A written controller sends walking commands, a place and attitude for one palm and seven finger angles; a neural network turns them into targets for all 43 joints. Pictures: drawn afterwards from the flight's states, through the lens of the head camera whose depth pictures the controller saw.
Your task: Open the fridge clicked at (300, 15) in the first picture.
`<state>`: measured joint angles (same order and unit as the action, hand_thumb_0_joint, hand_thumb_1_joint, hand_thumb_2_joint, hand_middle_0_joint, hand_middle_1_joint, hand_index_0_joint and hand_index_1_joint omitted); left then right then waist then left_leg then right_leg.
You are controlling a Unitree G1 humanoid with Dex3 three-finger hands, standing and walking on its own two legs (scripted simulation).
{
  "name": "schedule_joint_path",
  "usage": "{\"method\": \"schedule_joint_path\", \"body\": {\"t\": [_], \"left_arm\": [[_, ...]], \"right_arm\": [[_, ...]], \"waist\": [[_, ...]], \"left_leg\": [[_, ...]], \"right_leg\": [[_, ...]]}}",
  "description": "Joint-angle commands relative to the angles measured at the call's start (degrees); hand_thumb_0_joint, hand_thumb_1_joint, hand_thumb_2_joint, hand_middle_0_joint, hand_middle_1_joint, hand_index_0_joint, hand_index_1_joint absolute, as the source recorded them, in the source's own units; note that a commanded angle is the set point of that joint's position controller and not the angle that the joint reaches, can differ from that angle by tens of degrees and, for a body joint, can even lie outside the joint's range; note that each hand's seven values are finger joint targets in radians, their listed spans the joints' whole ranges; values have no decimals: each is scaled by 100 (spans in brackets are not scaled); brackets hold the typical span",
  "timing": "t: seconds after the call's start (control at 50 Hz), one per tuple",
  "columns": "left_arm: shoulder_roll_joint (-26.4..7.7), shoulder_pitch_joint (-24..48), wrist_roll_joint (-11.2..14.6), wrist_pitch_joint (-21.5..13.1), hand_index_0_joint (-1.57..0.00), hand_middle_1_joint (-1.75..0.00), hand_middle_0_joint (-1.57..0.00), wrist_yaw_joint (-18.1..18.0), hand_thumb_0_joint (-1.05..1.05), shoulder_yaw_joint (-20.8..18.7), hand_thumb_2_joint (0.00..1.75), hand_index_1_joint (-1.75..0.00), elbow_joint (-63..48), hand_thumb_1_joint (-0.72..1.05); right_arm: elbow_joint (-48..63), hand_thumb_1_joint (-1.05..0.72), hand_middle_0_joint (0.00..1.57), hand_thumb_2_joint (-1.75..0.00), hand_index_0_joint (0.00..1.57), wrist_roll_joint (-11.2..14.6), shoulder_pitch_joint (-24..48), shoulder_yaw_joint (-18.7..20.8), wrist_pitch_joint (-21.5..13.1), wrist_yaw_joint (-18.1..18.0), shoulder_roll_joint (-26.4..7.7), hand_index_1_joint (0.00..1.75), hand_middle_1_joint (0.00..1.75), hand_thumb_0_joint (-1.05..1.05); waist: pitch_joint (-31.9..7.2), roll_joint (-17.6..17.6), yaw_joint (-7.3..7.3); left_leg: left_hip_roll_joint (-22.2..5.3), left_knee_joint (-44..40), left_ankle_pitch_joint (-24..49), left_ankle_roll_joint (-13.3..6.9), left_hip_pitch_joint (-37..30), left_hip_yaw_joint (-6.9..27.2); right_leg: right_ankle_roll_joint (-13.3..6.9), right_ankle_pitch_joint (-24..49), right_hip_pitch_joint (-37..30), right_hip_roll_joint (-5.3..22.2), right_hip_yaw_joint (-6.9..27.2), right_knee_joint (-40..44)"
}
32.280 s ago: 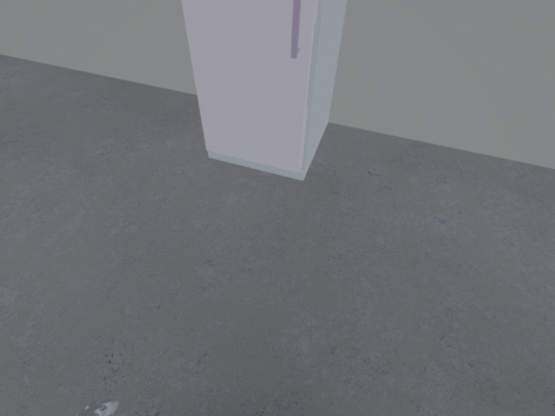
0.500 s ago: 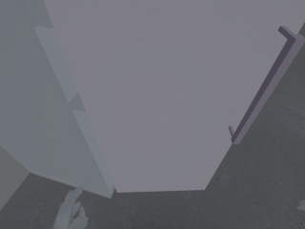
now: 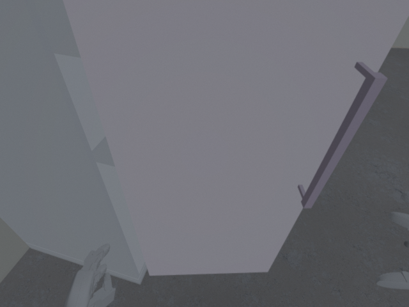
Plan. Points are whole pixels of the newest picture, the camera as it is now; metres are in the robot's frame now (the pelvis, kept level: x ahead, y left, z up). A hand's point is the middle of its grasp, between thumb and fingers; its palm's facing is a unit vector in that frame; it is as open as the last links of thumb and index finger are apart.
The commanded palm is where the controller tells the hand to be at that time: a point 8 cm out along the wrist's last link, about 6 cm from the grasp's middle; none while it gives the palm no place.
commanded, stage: draw the hand back to the body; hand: right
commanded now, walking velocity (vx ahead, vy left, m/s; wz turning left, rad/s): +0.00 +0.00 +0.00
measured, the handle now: (329, 148) +0.41 -0.27 +0.13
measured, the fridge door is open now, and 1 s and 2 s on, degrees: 72 72 72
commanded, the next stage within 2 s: step back with the hand held close in 1.02 s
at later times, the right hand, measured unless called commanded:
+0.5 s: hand (376, 214) +0.23 -0.27 +0.15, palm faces +0.44 +0.80 -0.40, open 10.1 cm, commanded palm +0.17 -0.30 +0.18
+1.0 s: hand (364, 208) +0.23 -0.24 +0.17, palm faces +0.43 +0.81 -0.39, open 7.4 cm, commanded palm +0.18 -0.28 +0.19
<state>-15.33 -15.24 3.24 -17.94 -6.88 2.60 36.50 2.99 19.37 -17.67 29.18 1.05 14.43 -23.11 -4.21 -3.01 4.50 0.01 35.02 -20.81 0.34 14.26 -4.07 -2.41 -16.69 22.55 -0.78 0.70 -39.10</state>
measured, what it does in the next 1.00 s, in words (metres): stands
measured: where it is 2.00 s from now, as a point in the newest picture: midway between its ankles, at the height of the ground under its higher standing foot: outside the picture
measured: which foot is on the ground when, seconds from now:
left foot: down 0.00-1.00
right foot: down 0.00-1.00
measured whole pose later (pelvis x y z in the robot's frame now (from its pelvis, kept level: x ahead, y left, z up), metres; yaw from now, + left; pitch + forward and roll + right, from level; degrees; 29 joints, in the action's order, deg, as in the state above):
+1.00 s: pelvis +0.04 +0.03 +0.02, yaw +1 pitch -3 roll +0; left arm -12.9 -10.7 0.0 -4.6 -4.7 1.7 36.2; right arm 22.3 5.5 -26.6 19.4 -1.4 -5.4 -20.5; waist 0.2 -2.9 5.0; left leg 0.5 23.5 -18.2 -1.2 2.1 -2.5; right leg -0.7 -13.7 8.7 -0.5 -0.6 -25.7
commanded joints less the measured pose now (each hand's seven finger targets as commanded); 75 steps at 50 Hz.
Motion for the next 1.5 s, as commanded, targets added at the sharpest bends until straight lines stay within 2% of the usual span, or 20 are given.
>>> {"method": "schedule_joint_path", "body": {"t": [0.0, 0.04, 0.08, 0.2, 0.3, 0.46, 0.54, 0.62, 0.7, 0.78, 0.86, 1.02, 1.1, 1.12, 1.14, 1.16, 1.2, 1.3, 1.4, 1.48], "left_arm": [[-730, 786, -141, -126, -20, -30, -20, -13, 0, -291, 90, -30, -847, 90], [-664, 805, -186, -64, -20, -30, -20, 5, 0, -270, 90, -30, -857, 90], [-608, 819, -220, -50, -20, -30, -20, 27, 0, -249, 90, -30, -842, 90], [-548, 888, -242, 222, -20, -30, -20, 69, 0, -265, 90, -30, -745, 90], [-536, 980, -232, 526, -20, -30, -20, 117, 0, -298, 90, -30, -801, 90], [-437, 1061, -278, 605, -20, -30, -20, 149, 0, -310, 90, -30, -919, 90], [-399, 1071, -291, 636, -20, -30, -20, 153, 0, -292, 90, -30, -909, 90], [-364, 1074, -289, 731, -20, -30, -20, 168, 0, -304, 90, -30, -907, 90], [-402, 1074, -284, 927, -20, -30, -20, 179, 0, -337, 90, -30, -917, 90], [-364, 1147, -280, 1041, -20, -30, -20, 177, 0, -335, 90, -30, -1010, 90], [-342, 1183, -308, 1021, -20, -30, -20, 164, 0, -310, 90, -30, -1014, 90], [-332, 1228, -325, 1027, -20, -30, -20, 110, 0, -290, 90, -30, -915, 90], [-357, 1255, -325, 1042, -20, -30, -20, 117, 0, -304, 90, -30, -895, 90], [-337, 1302, -329, 1012, -20, -30, -20, 135, 0, -270, 90, -30, -924, 90], [-470, 1317, -310, 1158, -20, -30, -20, 176, 0, -317, 90, -30, -1083, 90], [-394, 1304, -343, 1267, -20, -30, -20, 169, 0, -329, 90, -30, -958, 90], [-397, 1297, -341, 1400, -20, -30, -20, 202, 0, -356, 90, -30, -1074, 90], [-456, 1134, -295, 1674, -20, -30, -20, 217, 0, -432, 90, -30, -1300, 90], [-481, 1089, -291, 1711, -20, -30, -20, 172, 0, -468, 90, -30, -1422, 90], [-538, 1021, -276, 1625, -20, -30, -20, 152, 0, -512, 90, -30, -1450, 90]], "right_arm": [[1605, 22, 24, -36, 24, -984, 1241, -136, -520, -1529, -1261, 96, 96, 0], [2253, 15, 24, -39, 24, -1192, 1152, -21, -651, -1894, -1491, 92, 92, 0], [2628, 8, 23, -43, 23, -1313, 839, 22, -774, -2127, -1517, 87, 87, 0], [2241, -14, 23, -53, 23, -1388, -120, 98, -804, -2288, -1241, 75, 75, 0], [1975, -32, 22, -62, 22, -1379, -297, -99, -795, -2163, -957, 64, 64, 0], [3021, -61, 21, -76, 21, -1407, -294, -72, -840, -2182, -1135, 47, 47, 0], [3294, -75, 21, -83, 21, -1432, -241, -84, -829, -2208, -1141, 38, 38, 0], [3066, -90, 20, -90, 20, -1391, -512, -232, -782, -2157, -873, 30, 30, 0], [2692, -90, 20, -90, 20, -1342, -681, -97, -712, -2077, -912, 30, 30, 0], [2949, -90, 20, -90, 20, -1340, -470, -139, -706, -2027, -937, 30, 30, 0], [3228, -90, 20, -90, 20, -1372, -309, -174, -708, -2058, -995, 30, 30, 0], [2858, -90, 20, -90, 20, -1371, -353, -161, -672, -2093, -949, 30, 30, 0], [2826, -90, 20, -90, 20, -1377, -290, -200, -696, -2064, -935, 30, 30, 0], [2984, -90, 20, -90, 20, -1397, 28, -575, -727, -2037, -652, 30, 30, 0], [3466, -90, 20, -90, 20, -1496, 842, 251, -993, -2134, -1592, 30, 30, 0], [2915, -90, 20, -90, 20, -1506, 223, -144, -1000, -2085, -1092, 30, 30, 0], [2965, -90, 20, -90, 20, -1567, -168, -186, -1001, -2073, -1063, 30, 30, 0], [3539, -90, 20, -90, 20, -1496, -1106, 36, -1104, -2148, -1153, 30, 30, 0], [3979, -90, 20, -90, 20, -1427, -1321, 374, -1250, -2233, -1468, 30, 30, 0], [3857, -90, 20, -90, 20, -1406, -1387, 274, -1315, -2246, -1295, 30, 30, 0]], "waist": [[286, -31, -223], [-179, -608, -160], [-475, -792, -99], [-90, -140, -51], [287, 300, -62], [-372, -89, 6], [-165, -359, -10], [34, -84, -28], [110, 350, 6], [-126, 272, -6], [-272, -137, -2], [162, 191, -8], [199, 117, -2], [252, 69, -69], [622, 255, -230], [619, 649, -294], [421, 817, -252], [-442, -116, -279], [-706, -60, -289], [-550, -253, -321]], "left_leg": [[-75, -966, 11, -205, 794, 279], [-109, -924, 116, -229, 530, 301], [-107, -851, 282, -247, 290, 270], [-68, -1075, 759, -241, -47, 206], [-62, -1222, 1062, -185, -86, 168], [-115, -1224, 1929, -159, -552, 233], [-100, -1302, 2101, -169, -529, 232], [-102, -1331, 2257, -148, -531, 228], [-88, -1379, 2374, -123, -602, 202], [-107, -1380, 2548, -79, -650, 268], [-127, -1420, 2630, -82, -726, 294], [-106, -1626, 2229, -72, -578, 276], [-96, -1738, 1908, -83, -572, 281], [-103, -1729, 1835, -73, -516, 296], [-384, -2194, 2188, 146, 37, 700], [-544, -2184, 2495, 180, 61, 634], [-626, -2061, 3024, 264, -11, 558], [-442, -1542, 2758, 174, -396, 352], [-241, -1284, 2356, 76, -485, 333], [-45, -998, 1665, 66, -527, 308]], "right_leg": [[67, -759, -735, 150, 567, 1207], [75, -676, -1082, 142, 575, 1306], [98, -509, -1320, 173, 625, 1436], [91, 442, -1356, 225, 376, 1486], [71, 909, -1462, 261, 233, 1521], [16, 1815, -1929, 191, 93, 1427], [45, 1985, -1960, 173, 52, 1430], [38, 2066, -1973, 206, -3, 1445], [37, 2049, -1877, 199, -33, 1500], [-5, 2074, -2008, 166, -98, 1453], [-12, 2147, -2128, 125, -110, 1442], [-14, 1785, -2055, 111, -92, 1562], [-4, 1577, -2063, 114, -74, 1646], [-13, 1522, -2085, 101, -65, 1659], [-132, 1247, -1745, 167, 8, 1236], [-125, 1263, -1687, 122, 10, 1046], [-111, 1424, -1665, 96, -53, 986], [-111, 2444, -1815, 278, 45, 1277], [-103, 2607, -1611, 467, 274, 1452], [-145, 1818, -1136, 663, 571, 1868]]}}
